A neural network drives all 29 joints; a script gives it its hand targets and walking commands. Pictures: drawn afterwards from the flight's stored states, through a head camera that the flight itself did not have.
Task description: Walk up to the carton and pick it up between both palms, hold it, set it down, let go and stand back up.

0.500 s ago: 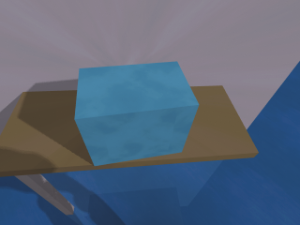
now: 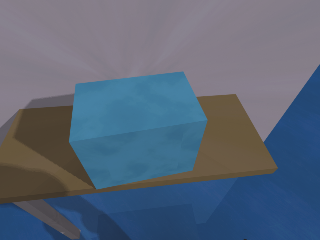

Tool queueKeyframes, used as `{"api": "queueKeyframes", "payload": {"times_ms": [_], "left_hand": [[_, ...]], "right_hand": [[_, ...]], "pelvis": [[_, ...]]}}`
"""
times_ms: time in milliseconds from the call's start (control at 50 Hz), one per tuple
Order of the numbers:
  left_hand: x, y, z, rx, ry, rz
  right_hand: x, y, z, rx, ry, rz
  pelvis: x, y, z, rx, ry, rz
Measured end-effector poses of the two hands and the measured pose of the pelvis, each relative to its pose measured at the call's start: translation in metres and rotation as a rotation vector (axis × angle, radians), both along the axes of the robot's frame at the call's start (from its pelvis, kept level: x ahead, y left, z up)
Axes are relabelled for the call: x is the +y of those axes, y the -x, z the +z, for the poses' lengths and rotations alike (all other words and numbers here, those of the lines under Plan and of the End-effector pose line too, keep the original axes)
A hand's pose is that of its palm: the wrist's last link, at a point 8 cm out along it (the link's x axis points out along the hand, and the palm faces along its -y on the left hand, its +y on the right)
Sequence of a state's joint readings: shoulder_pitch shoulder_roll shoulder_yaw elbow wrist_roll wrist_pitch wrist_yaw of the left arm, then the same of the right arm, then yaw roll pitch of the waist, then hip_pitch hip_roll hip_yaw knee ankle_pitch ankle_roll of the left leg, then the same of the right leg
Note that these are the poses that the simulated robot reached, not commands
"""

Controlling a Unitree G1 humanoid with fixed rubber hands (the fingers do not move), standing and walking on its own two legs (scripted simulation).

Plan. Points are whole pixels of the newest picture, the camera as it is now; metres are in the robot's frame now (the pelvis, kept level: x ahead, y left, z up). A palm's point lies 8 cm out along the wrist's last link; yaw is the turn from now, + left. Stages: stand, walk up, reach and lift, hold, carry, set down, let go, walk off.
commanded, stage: stand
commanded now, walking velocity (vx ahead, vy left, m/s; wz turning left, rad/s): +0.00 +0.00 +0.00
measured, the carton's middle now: (139, 131) +0.38 +0.05 +0.05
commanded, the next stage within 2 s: none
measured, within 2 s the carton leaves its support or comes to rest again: neither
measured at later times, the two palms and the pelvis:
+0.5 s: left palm out of the picture +0.07 +0.24 -0.11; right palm out of the picture +0.04 -0.25 -0.12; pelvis -0.01 +0.00 +0.00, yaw -1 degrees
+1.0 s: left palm out of the picture +0.04 +0.25 -0.12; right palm out of the picture +0.02 -0.24 -0.12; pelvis -0.02 +0.00 +0.01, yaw -2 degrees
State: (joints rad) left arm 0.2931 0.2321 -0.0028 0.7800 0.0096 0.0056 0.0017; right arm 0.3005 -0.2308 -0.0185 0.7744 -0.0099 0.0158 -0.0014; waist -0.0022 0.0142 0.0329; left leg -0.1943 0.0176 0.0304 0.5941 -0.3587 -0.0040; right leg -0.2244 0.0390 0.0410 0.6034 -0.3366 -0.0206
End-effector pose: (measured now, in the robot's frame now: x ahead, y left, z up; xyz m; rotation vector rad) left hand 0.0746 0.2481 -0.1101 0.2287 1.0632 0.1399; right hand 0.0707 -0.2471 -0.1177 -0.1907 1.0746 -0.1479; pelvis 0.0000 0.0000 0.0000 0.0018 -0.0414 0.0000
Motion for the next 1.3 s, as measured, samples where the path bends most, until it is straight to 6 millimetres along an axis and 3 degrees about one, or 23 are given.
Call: {"api": "queueKeyframes", "payload": {"times_ms": [380,1300], "left_hand": [[-0.005,0.001,-0.004,0.03,0.012,-0.018],[0.0,0.048,-0.01,0.144,0.008,0.019]], "right_hand": [[-0.003,0.025,-0.001,0.059,0.005,-0.039],[0.01,0.072,-0.009,0.171,-0.015,-0.078]], "pelvis": [[-0.001,0.004,0.002,-0.007,-0.003,-0.016],[0.006,0.025,0.009,-0.01,-0.007,-0.023]]}}
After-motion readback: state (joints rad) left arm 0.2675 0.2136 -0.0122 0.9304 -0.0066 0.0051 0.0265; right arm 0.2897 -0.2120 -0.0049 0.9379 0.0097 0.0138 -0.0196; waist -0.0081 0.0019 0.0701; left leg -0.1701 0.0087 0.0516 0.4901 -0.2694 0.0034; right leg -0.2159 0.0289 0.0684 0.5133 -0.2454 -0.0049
